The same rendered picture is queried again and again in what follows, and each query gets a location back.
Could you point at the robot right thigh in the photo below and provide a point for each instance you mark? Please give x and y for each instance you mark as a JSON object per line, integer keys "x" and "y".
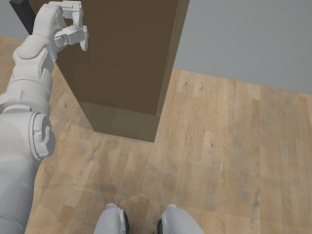
{"x": 178, "y": 221}

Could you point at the handle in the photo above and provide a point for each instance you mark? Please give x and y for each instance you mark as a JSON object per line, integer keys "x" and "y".
{"x": 25, "y": 14}

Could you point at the robot left thigh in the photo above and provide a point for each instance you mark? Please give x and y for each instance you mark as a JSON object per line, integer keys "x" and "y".
{"x": 111, "y": 221}

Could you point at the left robot upper arm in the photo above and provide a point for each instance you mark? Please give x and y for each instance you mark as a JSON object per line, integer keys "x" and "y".
{"x": 26, "y": 138}

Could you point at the left robot hand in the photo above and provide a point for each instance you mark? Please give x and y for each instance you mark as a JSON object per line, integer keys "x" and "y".
{"x": 49, "y": 23}

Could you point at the cupboard door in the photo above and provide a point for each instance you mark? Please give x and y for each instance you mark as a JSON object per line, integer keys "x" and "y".
{"x": 128, "y": 47}

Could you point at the robot left forearm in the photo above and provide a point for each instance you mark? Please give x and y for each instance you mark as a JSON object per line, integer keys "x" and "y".
{"x": 30, "y": 86}

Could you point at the robot thigh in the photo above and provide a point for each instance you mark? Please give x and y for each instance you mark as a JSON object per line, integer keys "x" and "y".
{"x": 178, "y": 221}
{"x": 111, "y": 221}

